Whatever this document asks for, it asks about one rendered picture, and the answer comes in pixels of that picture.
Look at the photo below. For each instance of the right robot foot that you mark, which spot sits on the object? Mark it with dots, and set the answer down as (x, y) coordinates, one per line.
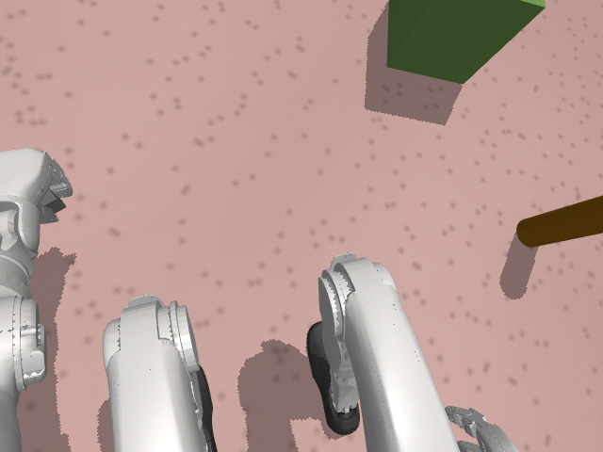
(339, 422)

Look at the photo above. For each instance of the right robot hand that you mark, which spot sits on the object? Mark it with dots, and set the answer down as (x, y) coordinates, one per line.
(491, 438)

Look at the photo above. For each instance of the left robot arm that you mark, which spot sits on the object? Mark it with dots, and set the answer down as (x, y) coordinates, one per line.
(23, 347)

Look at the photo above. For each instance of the left robot hand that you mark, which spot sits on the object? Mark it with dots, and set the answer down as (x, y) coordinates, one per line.
(28, 174)

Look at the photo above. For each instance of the left robot foot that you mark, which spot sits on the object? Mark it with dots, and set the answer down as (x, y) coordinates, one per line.
(207, 411)

